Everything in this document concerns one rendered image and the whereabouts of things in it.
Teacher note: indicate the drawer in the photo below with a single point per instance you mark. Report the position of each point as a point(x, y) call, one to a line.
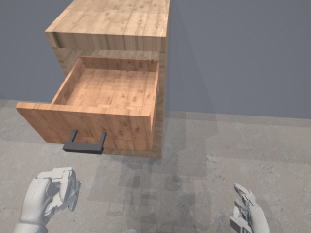
point(116, 95)

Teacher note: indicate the right robot hand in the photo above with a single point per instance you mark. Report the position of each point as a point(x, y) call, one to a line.
point(254, 219)

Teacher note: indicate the handle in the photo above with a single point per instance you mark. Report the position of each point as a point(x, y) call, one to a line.
point(87, 148)

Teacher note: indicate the left robot forearm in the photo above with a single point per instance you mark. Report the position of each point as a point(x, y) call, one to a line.
point(29, 227)

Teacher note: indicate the left robot hand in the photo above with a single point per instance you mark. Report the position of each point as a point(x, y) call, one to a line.
point(60, 184)

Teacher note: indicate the cabinet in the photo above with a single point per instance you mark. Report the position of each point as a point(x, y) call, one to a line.
point(121, 29)

